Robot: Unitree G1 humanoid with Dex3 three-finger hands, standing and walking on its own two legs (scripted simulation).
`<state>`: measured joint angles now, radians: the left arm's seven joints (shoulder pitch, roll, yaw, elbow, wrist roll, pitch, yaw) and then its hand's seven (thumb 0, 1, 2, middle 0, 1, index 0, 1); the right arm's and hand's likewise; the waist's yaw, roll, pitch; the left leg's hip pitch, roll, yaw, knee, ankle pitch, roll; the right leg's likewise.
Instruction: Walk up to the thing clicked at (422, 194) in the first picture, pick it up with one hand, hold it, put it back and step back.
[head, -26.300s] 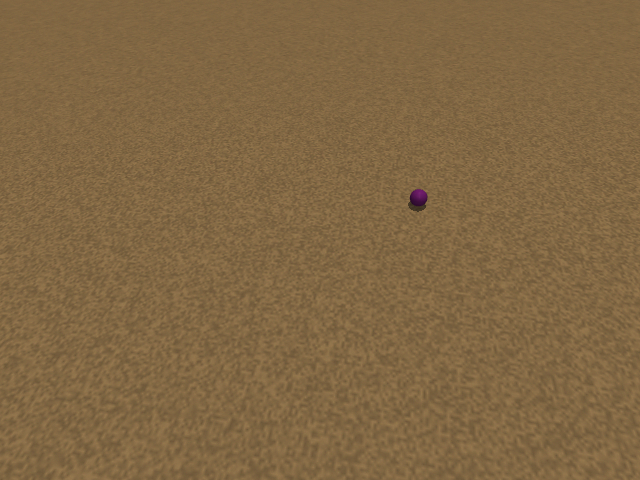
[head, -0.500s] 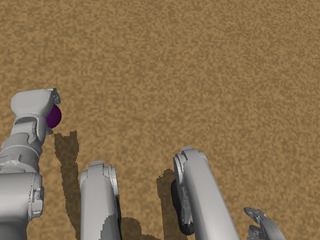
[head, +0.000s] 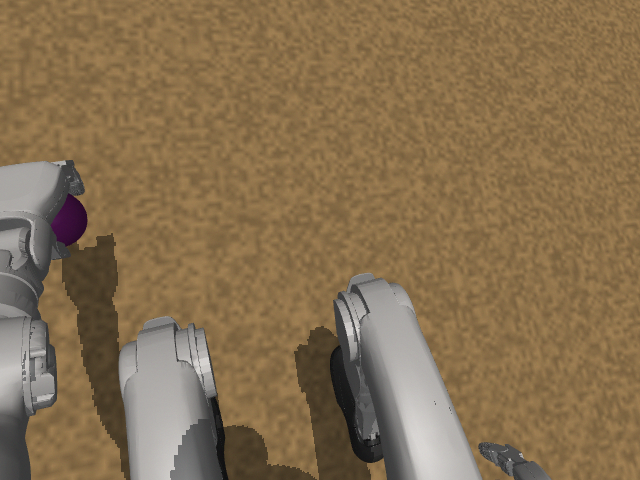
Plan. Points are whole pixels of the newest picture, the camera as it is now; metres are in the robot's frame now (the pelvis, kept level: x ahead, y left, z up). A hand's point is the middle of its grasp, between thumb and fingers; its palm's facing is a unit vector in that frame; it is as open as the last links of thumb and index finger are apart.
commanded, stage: crouch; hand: left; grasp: from above
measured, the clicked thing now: (52, 219) +0.48 +0.28 -0.20
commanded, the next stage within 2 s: lower in 0.12 s
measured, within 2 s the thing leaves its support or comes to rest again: rests again in 1.34 s
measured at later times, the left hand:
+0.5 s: hand (60, 225) +0.48 +0.28 -0.21, palm faces -0.47 -0.06 -0.88, open 9.9 cm
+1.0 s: hand (78, 227) +0.49 +0.28 -0.27, palm faces -0.46 -0.07 -0.89, open 9.9 cm
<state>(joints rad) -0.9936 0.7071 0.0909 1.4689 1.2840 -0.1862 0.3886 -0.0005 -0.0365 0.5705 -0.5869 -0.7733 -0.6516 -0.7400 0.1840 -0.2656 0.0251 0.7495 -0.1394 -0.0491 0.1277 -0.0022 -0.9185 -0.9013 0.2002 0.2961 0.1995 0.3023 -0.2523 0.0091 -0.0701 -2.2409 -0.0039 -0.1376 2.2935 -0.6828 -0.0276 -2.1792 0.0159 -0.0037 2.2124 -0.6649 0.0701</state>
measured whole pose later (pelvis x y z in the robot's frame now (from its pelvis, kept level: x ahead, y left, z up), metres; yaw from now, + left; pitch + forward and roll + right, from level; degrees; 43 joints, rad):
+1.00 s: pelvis +0.01 +0.00 -0.06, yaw -4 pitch +33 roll -11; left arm -1.05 0.87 0.15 1.61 1.33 -0.22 0.51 -0.01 -0.02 0.47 -0.66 -0.70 -0.72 -0.66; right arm 0.15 -0.30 0.15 0.71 -0.21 -0.10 0.18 0.00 -0.91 -0.90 0.20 0.30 0.20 0.30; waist -0.33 -0.05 0.06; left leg -2.37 -0.02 -0.22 2.50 -0.72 -0.04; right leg -2.28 0.04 -0.05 2.37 -0.67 0.08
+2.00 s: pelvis +0.00 +0.01 -0.06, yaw -8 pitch +29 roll -15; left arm -1.10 1.01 0.13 1.78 1.34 -0.22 0.60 -0.01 -0.04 0.48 -0.68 -0.69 -0.74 -0.65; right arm 0.12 -0.34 0.26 0.67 -0.26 -0.20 0.24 0.00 -0.92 -0.90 0.20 0.30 0.20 0.30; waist -0.39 -0.10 0.14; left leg -2.36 0.00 -0.26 2.56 -0.72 -0.01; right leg -2.24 0.07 -0.10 2.36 -0.66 0.08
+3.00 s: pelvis +0.00 +0.01 -0.06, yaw -8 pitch +28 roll -15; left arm -1.08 1.03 0.11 1.71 1.30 -0.24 0.56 0.00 -0.47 0.99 -0.09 -1.07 -0.10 -1.06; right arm 0.11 -0.36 0.27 0.64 -0.25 -0.19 0.23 0.00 -0.90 -0.90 0.20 0.30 0.20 0.30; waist -0.38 -0.12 0.17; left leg -2.34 0.00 -0.28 2.54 -0.72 -0.02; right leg -2.23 0.06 -0.11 2.35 -0.64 0.08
